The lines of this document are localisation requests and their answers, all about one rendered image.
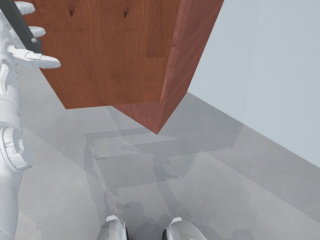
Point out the cupboard door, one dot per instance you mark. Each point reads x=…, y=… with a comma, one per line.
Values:
x=111, y=52

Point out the left robot hand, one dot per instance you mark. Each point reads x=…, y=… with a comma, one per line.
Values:
x=24, y=57

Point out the right robot thigh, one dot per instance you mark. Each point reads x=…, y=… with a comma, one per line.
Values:
x=183, y=230

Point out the robot left shin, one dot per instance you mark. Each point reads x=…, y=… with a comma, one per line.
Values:
x=112, y=217

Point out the handle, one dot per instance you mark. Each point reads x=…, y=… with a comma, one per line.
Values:
x=18, y=23

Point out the left robot forearm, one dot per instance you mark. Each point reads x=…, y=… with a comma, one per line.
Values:
x=10, y=102

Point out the robot left upper arm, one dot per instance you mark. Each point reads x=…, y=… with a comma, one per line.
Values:
x=16, y=155

